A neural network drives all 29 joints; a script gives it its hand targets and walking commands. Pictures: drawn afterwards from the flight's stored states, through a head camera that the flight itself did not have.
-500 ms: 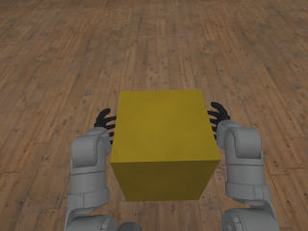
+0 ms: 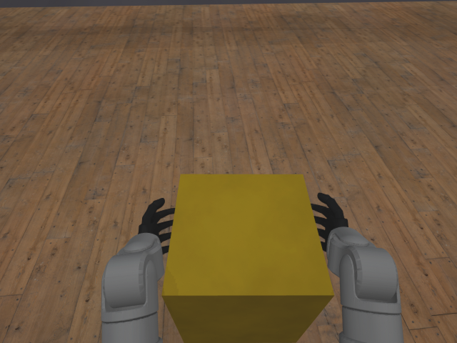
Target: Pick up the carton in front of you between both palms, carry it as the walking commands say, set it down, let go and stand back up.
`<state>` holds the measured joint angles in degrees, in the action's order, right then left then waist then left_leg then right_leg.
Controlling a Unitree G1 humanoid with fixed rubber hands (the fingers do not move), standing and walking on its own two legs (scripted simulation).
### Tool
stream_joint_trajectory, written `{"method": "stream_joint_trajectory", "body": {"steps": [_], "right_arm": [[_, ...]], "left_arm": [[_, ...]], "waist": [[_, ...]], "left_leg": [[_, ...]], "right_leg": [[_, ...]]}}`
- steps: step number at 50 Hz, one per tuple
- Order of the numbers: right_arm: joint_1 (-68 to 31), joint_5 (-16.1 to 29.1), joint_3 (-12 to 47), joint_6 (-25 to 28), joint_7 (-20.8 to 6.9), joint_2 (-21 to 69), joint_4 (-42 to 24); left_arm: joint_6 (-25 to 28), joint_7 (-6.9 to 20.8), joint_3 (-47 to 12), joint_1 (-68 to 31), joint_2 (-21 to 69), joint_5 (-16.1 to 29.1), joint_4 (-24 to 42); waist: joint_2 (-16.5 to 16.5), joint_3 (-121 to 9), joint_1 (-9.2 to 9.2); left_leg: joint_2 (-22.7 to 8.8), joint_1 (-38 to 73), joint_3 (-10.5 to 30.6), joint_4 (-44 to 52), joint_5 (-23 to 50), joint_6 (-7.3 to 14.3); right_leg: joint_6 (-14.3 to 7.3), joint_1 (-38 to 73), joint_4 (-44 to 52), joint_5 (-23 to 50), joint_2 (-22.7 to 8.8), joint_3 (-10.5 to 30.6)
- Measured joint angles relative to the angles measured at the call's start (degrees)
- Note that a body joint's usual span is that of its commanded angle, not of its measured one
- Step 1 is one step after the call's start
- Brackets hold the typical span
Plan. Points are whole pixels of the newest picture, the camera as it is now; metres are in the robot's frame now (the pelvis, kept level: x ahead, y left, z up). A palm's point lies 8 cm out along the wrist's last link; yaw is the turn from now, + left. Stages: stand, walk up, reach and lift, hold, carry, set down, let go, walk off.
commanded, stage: carry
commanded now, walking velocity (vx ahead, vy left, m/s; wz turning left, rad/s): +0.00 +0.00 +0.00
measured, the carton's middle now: (240, 262) +0.26 +0.00 +0.01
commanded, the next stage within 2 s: hold in 1.56 s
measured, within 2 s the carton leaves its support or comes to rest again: neither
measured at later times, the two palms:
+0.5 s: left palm (167, 215) +0.33 +0.13 +0.06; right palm (328, 208) +0.34 -0.17 +0.06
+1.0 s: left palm (170, 222) +0.33 +0.13 +0.03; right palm (325, 214) +0.34 -0.17 +0.04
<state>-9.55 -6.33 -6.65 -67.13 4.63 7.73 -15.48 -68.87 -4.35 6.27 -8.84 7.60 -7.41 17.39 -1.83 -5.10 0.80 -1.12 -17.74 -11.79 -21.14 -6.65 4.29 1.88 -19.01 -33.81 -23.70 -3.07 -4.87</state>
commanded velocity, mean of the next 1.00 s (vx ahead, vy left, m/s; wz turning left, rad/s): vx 0.00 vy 0.00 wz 0.00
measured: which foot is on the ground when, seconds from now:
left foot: down 0.00-1.00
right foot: up 0.00-0.02, down 0.04-1.00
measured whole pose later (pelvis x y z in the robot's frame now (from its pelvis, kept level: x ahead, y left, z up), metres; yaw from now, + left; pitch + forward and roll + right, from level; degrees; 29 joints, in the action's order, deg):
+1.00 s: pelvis +0.05 -0.03 -0.01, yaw +1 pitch +2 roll +0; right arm -14.7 -15.8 -12.6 -38.6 -0.2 8.6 15.5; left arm -39.2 0.2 12.0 -13.6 8.4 -15.4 -14.6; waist 0.0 -7.6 -0.1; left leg -3.3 -16.8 -9.6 -29.5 -14.6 1.1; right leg -0.5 -15.9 -29.4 -15.4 -3.4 -9.1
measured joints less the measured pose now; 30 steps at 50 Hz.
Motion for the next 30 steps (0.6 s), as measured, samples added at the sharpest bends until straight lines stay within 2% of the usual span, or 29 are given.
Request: {"method": "stream_joint_trajectory", "body": {"steps": [2, 4, 11, 16, 30], "right_arm": [[0.54, 0.06, 0.12, 0.18, -0.15, -0.07, -0.25], [1.03, 0.06, 0.27, 0.05, -0.27, -0.15, -0.41], [0.23, -0.92, -0.32, -1.73, -0.43, -0.1, 1.52], [0.57, -1.47, -0.03, -1.03, -0.54, -0.14, 3.0], [2.88, -3.14, 0.89, 9.14, -2.12, -0.35, 9.21]], "left_arm": [[-0.02, -0.02, -0.4, 0.37, -0.04, -0.17, 0.29], [-0.26, -0.06, -0.73, 0.82, -0.07, -0.26, 0.5], [-1.13, 0.02, -0.22, -0.02, -0.01, -0.29, -2.5], [0.13, 0.23, -0.08, 0.61, -0.08, -0.2, -4.27], [10.12, 1.86, -0.68, 3.09, -0.27, -2.06, -10.08]], "waist": [[-0.24, -0.99, -0.01], [-0.38, -2.58, -0.02], [2.19, -6.32, -0.64], [2.54, -6.04, -0.86], [1.91, -4.22, -0.7]], "left_leg": [[0.18, 1.14, 0.09, -1.24, -1.79, -0.39], [0.41, 1.99, 0.25, -3.15, -4.12, -0.88], [-0.99, 2.83, 1.3, -6.69, -8.87, -2.43], [-1.7, 2.06, 1.8, -9.06, -10.88, -3.01], [-2.35, 1.41, 2.24, -11.13, -11.87, -3.62]], "right_leg": [[0.26, 0.99, 6.03, 6.7, -1.03, -1.17], [0.06, 2.56, 7.63, 13.54, -1.91, -2.03], [-0.96, 4.69, 5.92, 7.84, -1.01, -3.27], [-1.25, 4.34, 4.18, 6.0, -0.67, -3.72], [-1.92, 3.75, 1.94, 4.57, -0.47, -4.17]]}}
